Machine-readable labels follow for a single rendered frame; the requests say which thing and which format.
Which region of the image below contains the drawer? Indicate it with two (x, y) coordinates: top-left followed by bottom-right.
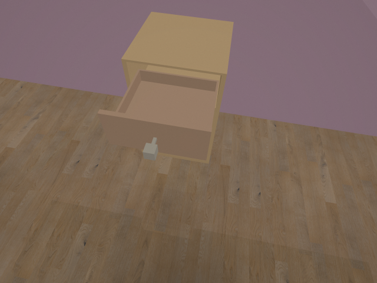
(97, 69), (219, 160)

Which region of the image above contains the handle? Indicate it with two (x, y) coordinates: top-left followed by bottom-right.
(143, 137), (158, 160)

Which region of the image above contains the cabinet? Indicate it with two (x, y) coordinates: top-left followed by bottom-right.
(121, 12), (234, 164)

